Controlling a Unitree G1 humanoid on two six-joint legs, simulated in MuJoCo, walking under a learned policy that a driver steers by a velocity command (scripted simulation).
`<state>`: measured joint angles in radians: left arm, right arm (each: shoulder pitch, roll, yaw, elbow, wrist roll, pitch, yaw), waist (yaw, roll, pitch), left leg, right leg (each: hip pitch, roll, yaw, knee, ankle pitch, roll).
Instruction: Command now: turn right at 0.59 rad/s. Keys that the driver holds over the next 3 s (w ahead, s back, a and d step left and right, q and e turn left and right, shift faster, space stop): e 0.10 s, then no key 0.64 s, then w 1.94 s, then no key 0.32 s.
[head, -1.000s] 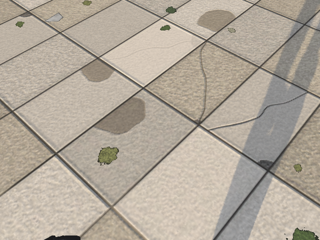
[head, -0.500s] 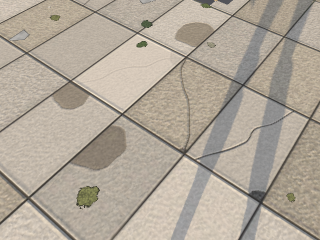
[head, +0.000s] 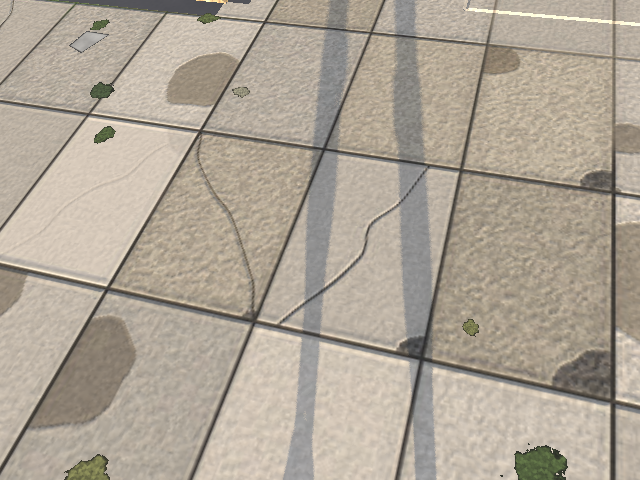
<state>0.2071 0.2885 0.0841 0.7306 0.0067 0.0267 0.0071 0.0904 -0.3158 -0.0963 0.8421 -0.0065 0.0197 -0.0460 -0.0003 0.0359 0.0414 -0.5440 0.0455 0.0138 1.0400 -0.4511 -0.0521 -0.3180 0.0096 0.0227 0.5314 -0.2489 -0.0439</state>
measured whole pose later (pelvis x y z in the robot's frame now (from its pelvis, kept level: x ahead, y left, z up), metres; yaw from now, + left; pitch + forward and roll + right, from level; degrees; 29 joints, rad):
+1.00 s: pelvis +0.07 +0.01 -0.01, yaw -9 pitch +0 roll +0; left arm 0.30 0.25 0.05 0.78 -0.02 -0.07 0.00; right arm 0.28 -0.27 -0.03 0.87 0.02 -0.07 0.00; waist 0.00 0.01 -0.01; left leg -0.21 0.00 -0.02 0.62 -0.41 0.01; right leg -0.26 0.03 0.05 0.66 -0.41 -0.07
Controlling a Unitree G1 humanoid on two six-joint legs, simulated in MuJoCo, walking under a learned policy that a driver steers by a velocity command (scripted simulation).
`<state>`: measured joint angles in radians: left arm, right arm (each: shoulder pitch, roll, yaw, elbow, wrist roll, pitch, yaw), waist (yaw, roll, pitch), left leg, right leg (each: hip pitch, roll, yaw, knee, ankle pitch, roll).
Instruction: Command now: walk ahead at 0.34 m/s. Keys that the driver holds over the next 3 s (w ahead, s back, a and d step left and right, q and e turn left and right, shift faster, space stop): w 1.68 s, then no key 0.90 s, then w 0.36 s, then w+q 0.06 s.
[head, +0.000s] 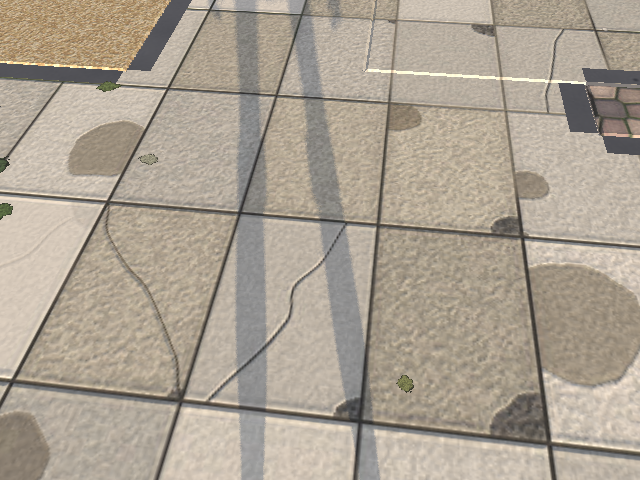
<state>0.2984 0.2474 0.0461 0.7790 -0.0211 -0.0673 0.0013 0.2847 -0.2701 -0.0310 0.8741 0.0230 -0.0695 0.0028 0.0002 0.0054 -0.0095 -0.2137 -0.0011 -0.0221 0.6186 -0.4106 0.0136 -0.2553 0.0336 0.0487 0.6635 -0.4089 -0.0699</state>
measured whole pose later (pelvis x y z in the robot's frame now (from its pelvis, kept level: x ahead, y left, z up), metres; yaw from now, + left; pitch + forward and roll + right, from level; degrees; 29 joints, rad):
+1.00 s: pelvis +0.50 +0.00 +0.00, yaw +0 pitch +3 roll +2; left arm 0.06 0.25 0.02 0.68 -0.01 -0.10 -0.04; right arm 0.39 -0.30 -0.05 0.88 0.02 -0.05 0.01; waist -0.09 -0.02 0.01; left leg 0.03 -0.03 0.02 0.33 -0.40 0.01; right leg -0.49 -0.05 -0.01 0.48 -0.04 -0.05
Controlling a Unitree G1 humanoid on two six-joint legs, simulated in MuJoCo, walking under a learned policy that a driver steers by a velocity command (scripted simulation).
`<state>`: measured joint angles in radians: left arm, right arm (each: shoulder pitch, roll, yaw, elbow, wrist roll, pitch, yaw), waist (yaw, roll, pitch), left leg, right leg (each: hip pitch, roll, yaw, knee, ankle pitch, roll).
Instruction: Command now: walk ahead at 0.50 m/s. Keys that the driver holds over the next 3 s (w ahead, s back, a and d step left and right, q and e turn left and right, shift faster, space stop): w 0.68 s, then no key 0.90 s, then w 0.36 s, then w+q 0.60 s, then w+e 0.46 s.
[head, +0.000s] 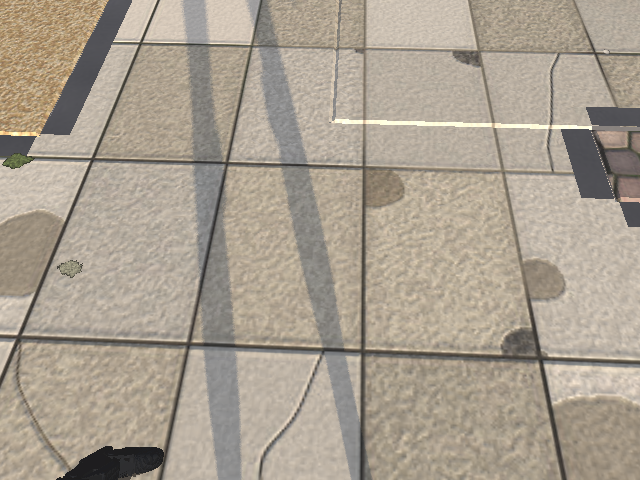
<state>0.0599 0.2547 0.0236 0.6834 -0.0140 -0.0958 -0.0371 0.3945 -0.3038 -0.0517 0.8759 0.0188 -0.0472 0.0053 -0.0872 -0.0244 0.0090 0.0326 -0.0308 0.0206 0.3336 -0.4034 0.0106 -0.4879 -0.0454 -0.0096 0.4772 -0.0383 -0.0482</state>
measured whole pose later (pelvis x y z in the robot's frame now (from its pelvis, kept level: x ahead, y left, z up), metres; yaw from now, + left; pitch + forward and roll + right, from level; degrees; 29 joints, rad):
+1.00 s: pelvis +0.51 +0.02 +0.01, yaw +1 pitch +1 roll +2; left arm 0.10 0.25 0.04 0.79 0.01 -0.07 -0.01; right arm 0.28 -0.26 -0.04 0.90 0.00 -0.04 0.00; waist -0.06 -0.05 0.02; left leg -0.07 -0.08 0.05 0.36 -0.31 0.05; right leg -0.46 -0.04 0.02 0.48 0.06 -0.02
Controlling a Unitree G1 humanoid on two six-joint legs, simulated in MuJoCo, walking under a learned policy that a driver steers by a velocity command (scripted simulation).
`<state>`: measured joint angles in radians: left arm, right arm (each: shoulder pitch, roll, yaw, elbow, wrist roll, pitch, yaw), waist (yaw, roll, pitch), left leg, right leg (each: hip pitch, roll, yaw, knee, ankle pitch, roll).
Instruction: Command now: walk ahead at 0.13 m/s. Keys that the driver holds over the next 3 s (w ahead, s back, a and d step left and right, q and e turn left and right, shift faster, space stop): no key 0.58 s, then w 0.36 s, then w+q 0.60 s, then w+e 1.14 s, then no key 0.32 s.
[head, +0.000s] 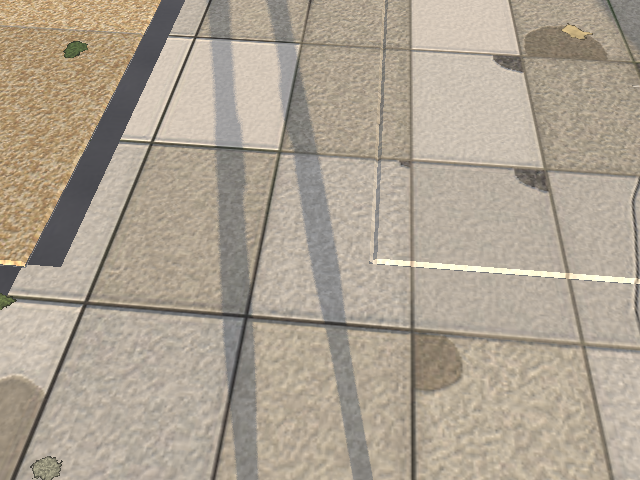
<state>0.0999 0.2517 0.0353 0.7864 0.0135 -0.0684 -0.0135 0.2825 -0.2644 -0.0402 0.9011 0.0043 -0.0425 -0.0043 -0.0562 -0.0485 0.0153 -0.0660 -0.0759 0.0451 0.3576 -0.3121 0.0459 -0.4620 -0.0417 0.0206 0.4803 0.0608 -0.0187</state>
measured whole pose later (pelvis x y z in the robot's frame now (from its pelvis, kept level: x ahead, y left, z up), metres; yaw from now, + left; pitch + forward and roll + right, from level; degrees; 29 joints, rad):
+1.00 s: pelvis +0.19 -0.02 +0.01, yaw +0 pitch +0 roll +0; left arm 0.32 0.22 0.05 1.08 0.00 -0.10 -0.02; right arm 0.22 -0.27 -0.07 0.99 0.04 -0.08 0.00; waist 0.03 0.03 0.01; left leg -0.47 0.06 0.00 1.10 -0.29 0.06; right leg -0.09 0.03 -0.06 0.35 -0.26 -0.05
